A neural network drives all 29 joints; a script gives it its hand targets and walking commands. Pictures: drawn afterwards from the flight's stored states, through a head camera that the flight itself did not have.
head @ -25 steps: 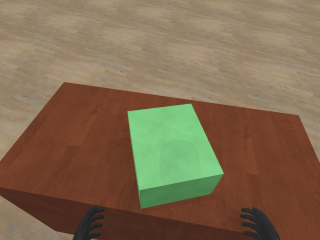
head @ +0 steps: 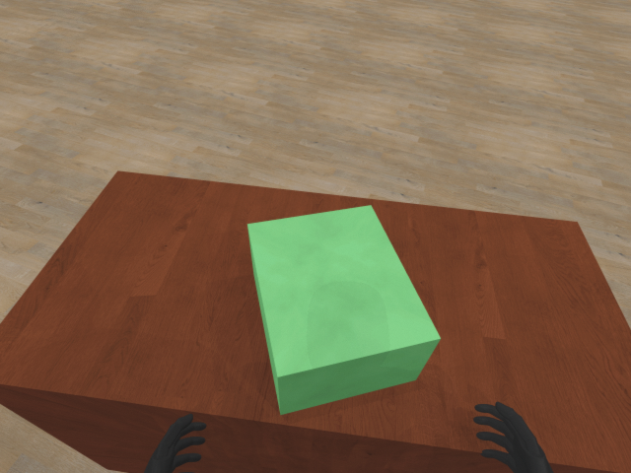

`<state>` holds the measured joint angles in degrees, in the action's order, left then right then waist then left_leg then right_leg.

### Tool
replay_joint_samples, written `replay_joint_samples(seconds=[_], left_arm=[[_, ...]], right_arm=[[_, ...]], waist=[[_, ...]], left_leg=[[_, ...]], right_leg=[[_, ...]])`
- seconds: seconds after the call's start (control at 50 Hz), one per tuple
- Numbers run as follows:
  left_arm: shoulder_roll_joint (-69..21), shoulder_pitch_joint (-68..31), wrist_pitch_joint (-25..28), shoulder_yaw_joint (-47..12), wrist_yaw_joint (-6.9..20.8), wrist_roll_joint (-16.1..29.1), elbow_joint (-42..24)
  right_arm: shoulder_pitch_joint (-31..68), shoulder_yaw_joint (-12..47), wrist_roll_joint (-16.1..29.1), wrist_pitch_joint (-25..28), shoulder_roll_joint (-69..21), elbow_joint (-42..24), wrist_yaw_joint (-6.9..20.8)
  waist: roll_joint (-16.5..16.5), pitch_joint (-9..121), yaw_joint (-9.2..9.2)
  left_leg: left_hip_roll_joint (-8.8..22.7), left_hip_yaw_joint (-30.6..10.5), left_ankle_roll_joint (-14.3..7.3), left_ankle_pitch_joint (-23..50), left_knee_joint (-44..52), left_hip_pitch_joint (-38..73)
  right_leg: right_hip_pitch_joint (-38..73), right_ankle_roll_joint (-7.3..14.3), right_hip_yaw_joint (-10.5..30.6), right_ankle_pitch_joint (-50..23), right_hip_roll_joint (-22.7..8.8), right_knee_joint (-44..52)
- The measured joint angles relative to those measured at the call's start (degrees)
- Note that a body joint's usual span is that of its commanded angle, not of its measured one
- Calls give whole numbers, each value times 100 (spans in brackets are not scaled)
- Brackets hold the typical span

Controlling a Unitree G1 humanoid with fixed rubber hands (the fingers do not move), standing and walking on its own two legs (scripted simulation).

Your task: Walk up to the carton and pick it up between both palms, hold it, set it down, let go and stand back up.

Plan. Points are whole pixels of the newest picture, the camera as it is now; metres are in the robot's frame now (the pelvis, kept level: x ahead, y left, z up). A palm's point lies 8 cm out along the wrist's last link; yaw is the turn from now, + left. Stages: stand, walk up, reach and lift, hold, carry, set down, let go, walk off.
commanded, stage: let go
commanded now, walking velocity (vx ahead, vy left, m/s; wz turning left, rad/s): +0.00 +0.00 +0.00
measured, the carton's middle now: (329, 300) +0.40 +0.00 -0.07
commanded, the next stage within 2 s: stand in 0.14 s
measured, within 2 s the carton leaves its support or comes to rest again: neither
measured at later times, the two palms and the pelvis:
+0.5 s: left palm out of the picture +0.08 +0.29 -0.11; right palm (530, 468) +0.17 -0.25 -0.05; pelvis -0.01 +0.00 +0.00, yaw +0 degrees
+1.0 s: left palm out of the picture +0.05 +0.30 -0.12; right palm (531, 467) +0.17 -0.25 -0.05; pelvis -0.02 +0.01 +0.00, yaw -1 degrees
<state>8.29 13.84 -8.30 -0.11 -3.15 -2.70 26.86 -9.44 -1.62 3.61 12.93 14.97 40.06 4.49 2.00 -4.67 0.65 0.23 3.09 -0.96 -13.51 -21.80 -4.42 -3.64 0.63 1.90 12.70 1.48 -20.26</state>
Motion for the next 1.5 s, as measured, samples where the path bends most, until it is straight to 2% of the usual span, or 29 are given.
replay_joint_samples(seconds=[0.18,0.24,0.36,0.52,0.72,0.9,1.5], left_arm=[[139,-91,99,47,88,20,183],[396,-215,422,26,181,116,651],[910,-318,693,168,325,114,1553],[1127,-296,806,204,395,91,2338],[1190,-258,875,104,466,113,2993],[1109,-357,893,-4,449,134,3287],[1154,-572,885,-1,446,181,3469]], right_arm=[[71,-27,-161,6,-169,9,-182],[34,225,-424,-336,-28,-222,-250],[-27,394,-456,-765,72,-293,-391],[45,318,-448,-780,338,-342,-434],[244,305,-471,-749,480,-108,-380],[387,299,-400,-752,435,119,-395],[603,280,-394,-701,463,371,-338]], waist=[[83,-41,-34],[120,170,-23],[88,493,50],[-170,494,136],[-143,467,206],[-111,448,151],[-104,386,110]], left_leg=[[8,-7,20,-7,-60,-51],[15,1,15,-75,-242,-267],[67,-19,25,-204,-480,-398],[13,34,-63,-76,-417,-513],[-75,103,-132,96,-197,-526],[-92,119,-145,139,-85,-409],[-80,224,-163,194,85,-308]], right_leg=[[-71,16,-29,33,1,-106],[-315,13,-30,132,3,-344],[-387,20,-57,196,45,-463],[-491,-72,-16,32,-18,-358],[-573,-144,55,-86,-107,-262],[-463,-165,75,-128,-126,-157],[-390,-196,173,-236,-132,36]])
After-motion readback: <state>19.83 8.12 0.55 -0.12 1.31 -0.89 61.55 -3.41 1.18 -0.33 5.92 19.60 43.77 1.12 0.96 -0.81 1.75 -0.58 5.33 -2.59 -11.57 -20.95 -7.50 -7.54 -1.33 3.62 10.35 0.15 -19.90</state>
